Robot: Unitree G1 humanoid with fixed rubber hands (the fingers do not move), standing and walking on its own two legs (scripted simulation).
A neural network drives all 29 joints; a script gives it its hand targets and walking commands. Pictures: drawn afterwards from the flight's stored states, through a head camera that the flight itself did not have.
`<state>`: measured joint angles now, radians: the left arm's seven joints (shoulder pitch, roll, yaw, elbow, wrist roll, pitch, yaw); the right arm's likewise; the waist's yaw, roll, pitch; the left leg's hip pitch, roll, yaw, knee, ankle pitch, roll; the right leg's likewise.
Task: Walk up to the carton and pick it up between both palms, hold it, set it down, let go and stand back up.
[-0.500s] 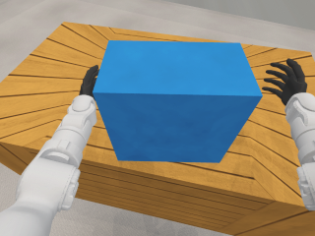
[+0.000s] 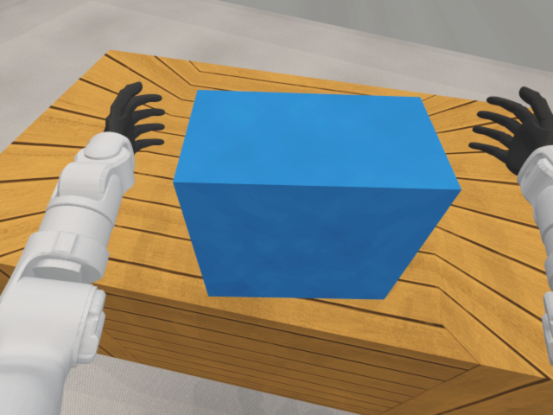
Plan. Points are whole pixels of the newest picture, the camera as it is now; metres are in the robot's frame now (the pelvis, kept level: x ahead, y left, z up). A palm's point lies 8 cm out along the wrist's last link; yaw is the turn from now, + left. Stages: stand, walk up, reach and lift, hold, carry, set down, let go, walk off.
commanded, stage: set down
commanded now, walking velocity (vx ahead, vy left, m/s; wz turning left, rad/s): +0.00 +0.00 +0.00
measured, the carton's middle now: (302, 207) +0.44 -0.02 +0.05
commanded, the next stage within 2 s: none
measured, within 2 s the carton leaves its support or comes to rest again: neither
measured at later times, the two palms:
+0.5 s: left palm (96, 110) +0.44 +0.24 +0.22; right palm out of the picture +0.42 -0.31 +0.24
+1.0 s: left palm (96, 167) +0.38 +0.24 +0.18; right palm (543, 189) +0.37 -0.30 +0.18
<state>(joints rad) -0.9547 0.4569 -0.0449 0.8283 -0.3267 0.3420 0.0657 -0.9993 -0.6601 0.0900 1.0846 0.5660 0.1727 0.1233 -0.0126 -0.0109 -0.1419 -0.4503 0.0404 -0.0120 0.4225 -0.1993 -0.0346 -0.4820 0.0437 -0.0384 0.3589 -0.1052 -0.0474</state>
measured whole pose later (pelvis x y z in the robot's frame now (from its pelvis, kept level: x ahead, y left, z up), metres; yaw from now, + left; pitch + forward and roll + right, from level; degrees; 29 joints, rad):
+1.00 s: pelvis +0.00 +0.00 +0.01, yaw +1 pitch +3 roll -1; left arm -0.62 0.37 0.17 0.26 -0.22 0.64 0.07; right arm -0.68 -0.65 -0.01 0.68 0.52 0.34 0.16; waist -0.04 -0.01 -0.03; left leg -0.21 0.03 -0.03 0.35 -0.18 -0.03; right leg -0.23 0.05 -0.03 0.27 -0.08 -0.04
